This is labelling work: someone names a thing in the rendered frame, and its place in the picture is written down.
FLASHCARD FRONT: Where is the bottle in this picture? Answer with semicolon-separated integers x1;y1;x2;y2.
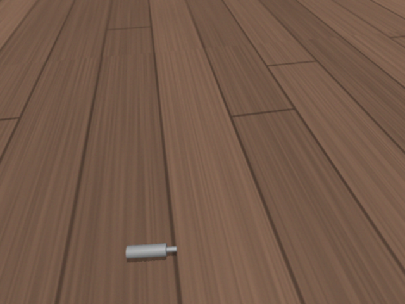
126;243;177;258

